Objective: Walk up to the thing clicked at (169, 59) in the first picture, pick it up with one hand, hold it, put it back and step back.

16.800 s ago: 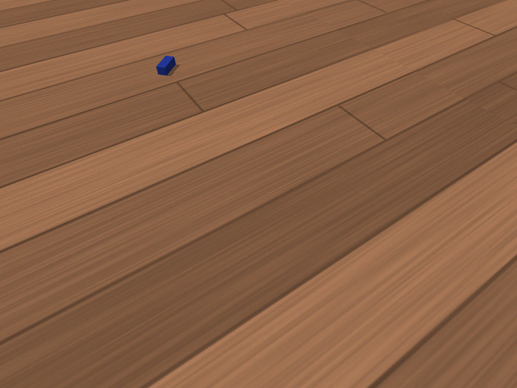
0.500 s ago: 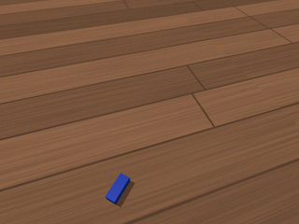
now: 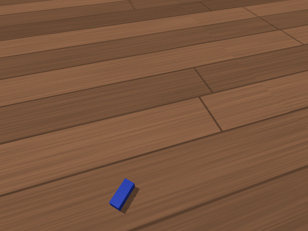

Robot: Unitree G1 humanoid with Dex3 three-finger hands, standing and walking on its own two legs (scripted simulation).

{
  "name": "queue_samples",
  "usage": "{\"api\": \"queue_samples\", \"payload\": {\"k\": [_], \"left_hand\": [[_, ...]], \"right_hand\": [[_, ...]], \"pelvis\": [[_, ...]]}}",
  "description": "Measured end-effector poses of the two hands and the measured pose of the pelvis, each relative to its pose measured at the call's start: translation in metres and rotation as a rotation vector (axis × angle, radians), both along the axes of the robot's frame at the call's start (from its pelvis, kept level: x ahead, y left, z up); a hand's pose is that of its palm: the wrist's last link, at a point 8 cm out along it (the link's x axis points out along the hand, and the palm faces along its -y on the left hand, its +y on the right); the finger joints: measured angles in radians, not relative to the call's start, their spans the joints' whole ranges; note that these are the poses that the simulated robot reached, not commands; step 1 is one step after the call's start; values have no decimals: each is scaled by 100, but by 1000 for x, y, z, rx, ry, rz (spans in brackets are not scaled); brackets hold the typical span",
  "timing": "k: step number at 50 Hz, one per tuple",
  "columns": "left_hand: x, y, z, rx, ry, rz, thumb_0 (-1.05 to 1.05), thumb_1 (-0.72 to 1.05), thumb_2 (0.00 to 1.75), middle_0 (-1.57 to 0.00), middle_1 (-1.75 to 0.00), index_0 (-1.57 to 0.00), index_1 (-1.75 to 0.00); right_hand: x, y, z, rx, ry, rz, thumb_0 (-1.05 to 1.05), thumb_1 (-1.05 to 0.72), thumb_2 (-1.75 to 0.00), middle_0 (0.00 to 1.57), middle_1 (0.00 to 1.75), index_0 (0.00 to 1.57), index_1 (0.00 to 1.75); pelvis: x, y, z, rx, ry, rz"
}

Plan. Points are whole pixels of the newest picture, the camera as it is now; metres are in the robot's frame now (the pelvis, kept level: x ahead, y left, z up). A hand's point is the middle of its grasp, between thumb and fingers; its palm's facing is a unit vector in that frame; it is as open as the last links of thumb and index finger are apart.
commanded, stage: stand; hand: left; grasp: from above
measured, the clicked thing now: (122, 194) +0.44 +0.23 -0.75
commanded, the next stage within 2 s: rise first in 0.22 s
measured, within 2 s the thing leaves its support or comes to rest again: neither
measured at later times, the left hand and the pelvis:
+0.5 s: hand out of the picture +0.13 +0.25 -0.17, palm faces +0.04 -0.94 -0.33, open 8.5 cm; pelvis -0.02 +0.00 -0.02, yaw +1 degrees
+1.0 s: hand out of the picture +0.14 +0.27 -0.22, palm faces -0.02 -0.87 -0.50, open 14.2 cm; pelvis +0.00 -0.01 -0.07, yaw +0 degrees
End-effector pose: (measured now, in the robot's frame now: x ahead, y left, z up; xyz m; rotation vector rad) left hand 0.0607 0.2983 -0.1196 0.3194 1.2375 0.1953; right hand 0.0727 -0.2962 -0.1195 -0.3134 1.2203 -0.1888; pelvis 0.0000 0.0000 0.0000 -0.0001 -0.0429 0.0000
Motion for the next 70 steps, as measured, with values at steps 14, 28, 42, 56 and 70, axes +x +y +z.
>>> {"api": "queue_samples", "payload": {"k": [14,28,42,56,70], "left_hand": [[-5,-1,-1,-1,5,1,1,90,89,-20,-30,-20,-30],[77,-3,-16,7,-157,-15,1,48,101,-8,-71,-7,-71],[71,-1,-45,115,-10,13,0,-40,103,-7,-104,-5,-105],[80,4,-64,207,2,-14,0,-56,101,-7,-105,-6,-107],[76,3,-86,303,18,-25,0,-54,97,-9,-104,-9,-104]], "right_hand": [[-5,-3,1,-3,7,-2,0,-90,-90,20,30,21,30],[3,28,-14,46,-152,-9,0,-90,-90,20,30,21,30],[41,41,-33,81,-273,30,0,-94,-91,20,30,21,30],[86,41,-50,39,-353,70,1,-91,-90,20,30,21,30],[82,53,-77,55,-340,71,1,-94,-91,20,30,21,30]], "pelvis": [[-2,-1,0,-2,0,4],[-19,-5,-23,-8,150,-1],[-5,-3,-53,-11,256,-4],[7,-6,-81,-27,340,4],[-1,-4,-104,-43,389,5]]}}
